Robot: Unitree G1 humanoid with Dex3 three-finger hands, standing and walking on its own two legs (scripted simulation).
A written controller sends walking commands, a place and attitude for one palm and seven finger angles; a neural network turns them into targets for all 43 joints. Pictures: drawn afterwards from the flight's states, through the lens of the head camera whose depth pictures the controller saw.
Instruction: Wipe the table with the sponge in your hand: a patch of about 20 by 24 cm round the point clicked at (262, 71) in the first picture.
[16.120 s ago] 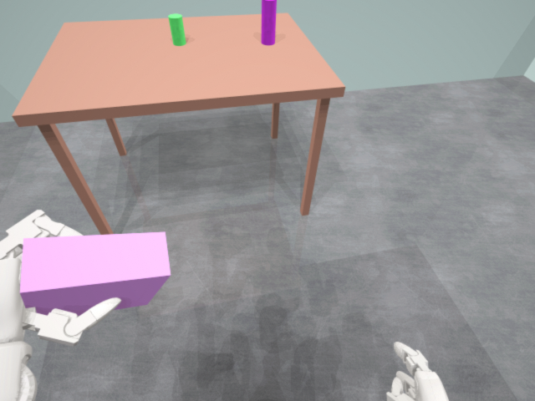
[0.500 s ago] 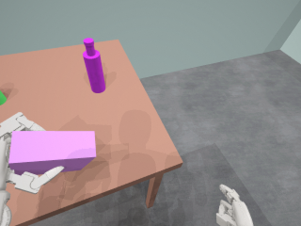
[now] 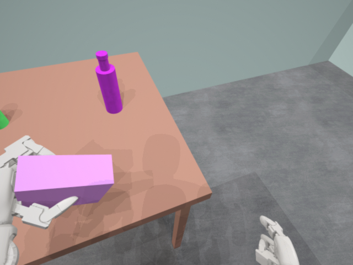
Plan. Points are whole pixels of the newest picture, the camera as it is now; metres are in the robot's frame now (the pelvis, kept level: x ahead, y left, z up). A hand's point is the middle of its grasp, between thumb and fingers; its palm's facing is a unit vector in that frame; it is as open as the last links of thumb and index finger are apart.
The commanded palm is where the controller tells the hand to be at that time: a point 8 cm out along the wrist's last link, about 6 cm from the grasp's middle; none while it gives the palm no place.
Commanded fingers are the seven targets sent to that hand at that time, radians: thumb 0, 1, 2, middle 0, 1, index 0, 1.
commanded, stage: turn the palm down, sponge in hand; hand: left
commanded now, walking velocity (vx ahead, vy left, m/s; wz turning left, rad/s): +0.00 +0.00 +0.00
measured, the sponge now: (79, 182) +0.23 +0.20 +0.12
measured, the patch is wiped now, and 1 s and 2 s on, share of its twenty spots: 0.00 0.00 0.00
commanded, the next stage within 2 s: none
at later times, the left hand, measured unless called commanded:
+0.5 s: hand (39, 192) +0.20 +0.24 +0.14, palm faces +0.36 -0.68 -0.63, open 9.5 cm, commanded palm +0.16 +0.27 +0.17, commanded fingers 0.00 0.10 1.30 -1.20 -1.60 -1.20 -1.60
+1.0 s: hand (41, 189) +0.21 +0.25 +0.13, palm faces +0.24 -0.45 -0.86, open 9.5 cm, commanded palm +0.17 +0.25 +0.18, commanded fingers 0.00 0.10 1.30 -1.20 -1.60 -1.20 -1.60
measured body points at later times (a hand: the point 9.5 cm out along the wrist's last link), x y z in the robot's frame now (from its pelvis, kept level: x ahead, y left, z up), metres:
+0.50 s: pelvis +0.00 -0.04 -0.02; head +0.00 -0.05 +0.43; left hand +0.17 +0.28 +0.18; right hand +0.22 -0.25 -0.09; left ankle +0.02 +0.09 -0.74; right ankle +0.00 -0.13 -0.74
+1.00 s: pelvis +0.01 -0.06 -0.02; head +0.01 -0.10 +0.43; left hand +0.19 +0.27 +0.18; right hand +0.21 -0.29 -0.11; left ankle +0.02 +0.09 -0.74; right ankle +0.00 -0.13 -0.74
